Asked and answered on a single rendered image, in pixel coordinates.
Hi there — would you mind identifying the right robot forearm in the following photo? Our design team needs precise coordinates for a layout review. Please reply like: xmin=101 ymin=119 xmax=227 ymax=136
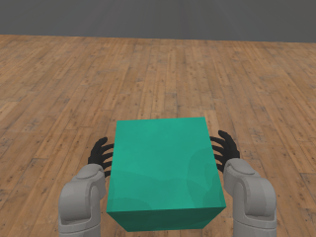
xmin=223 ymin=158 xmax=277 ymax=237

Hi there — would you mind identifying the carton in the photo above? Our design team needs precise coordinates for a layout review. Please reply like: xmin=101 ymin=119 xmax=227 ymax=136
xmin=106 ymin=117 xmax=226 ymax=232

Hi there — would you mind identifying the left robot hand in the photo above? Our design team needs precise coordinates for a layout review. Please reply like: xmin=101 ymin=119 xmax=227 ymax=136
xmin=88 ymin=137 xmax=115 ymax=178

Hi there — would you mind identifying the left robot forearm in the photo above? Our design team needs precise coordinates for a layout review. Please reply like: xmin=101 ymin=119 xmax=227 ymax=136
xmin=58 ymin=163 xmax=107 ymax=237

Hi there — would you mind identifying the right robot hand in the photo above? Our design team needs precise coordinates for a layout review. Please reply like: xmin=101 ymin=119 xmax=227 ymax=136
xmin=209 ymin=130 xmax=240 ymax=174

